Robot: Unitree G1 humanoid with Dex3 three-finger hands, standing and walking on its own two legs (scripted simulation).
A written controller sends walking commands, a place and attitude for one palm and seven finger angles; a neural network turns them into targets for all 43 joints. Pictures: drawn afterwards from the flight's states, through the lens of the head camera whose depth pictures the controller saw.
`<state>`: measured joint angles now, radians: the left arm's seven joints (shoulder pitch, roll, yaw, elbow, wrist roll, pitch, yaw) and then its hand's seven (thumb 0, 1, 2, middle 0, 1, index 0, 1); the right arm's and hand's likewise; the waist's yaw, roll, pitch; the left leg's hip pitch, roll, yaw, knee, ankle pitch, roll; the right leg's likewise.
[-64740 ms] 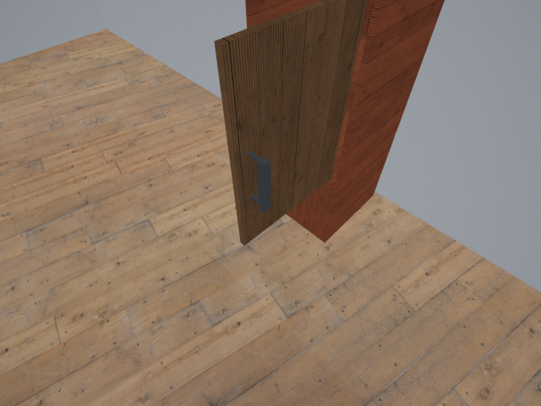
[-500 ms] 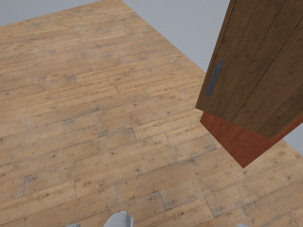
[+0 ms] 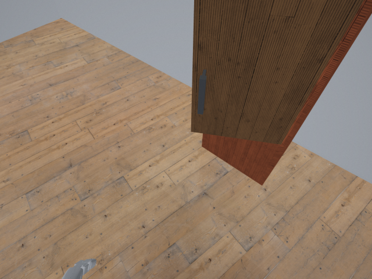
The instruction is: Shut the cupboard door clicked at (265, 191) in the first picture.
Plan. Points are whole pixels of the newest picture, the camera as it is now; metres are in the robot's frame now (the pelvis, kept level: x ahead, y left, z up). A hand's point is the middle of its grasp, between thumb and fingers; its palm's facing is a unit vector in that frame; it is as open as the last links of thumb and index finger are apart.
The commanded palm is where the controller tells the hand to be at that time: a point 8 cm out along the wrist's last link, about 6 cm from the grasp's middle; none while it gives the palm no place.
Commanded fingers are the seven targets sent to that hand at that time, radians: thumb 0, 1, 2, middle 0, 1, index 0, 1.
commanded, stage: turn to face it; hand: left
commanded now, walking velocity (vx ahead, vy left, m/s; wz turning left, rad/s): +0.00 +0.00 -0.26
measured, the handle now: (202, 92) +0.71 -0.03 -0.07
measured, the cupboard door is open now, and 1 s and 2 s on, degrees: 29 29 29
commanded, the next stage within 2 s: take the last steps up to it in 0.14 s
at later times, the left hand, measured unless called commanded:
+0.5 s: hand out of the picture +0.12 +0.19 -0.16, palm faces -0.13 -0.98 -0.16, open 7.4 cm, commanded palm none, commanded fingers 0.00 0.90 0.90 -0.20 -0.30 -0.20 -0.30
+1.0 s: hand (167, 247) +0.22 +0.06 -0.16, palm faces -0.17 -0.96 -0.20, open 7.2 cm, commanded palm none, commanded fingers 0.00 0.90 0.90 -0.20 -0.30 -0.20 -0.30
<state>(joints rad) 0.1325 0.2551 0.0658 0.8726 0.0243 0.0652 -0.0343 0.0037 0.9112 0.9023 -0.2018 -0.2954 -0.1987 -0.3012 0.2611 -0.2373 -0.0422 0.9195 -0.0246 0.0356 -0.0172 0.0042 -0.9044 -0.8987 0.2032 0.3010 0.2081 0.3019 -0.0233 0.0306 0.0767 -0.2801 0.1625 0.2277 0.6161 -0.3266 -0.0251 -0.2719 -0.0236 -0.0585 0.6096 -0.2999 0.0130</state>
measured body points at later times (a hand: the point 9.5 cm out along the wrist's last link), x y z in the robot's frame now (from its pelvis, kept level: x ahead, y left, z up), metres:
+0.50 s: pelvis +0.04 +0.00 +0.01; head +0.05 +0.03 +0.46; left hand +0.13 +0.24 -0.15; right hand +0.03 -0.24 -0.12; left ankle +0.04 +0.12 -0.73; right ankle -0.01 -0.12 -0.65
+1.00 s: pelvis +0.15 -0.11 +0.01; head +0.18 -0.12 +0.46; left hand +0.22 +0.11 -0.14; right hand +0.13 -0.36 -0.14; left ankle +0.18 +0.00 -0.68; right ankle +0.10 -0.19 -0.73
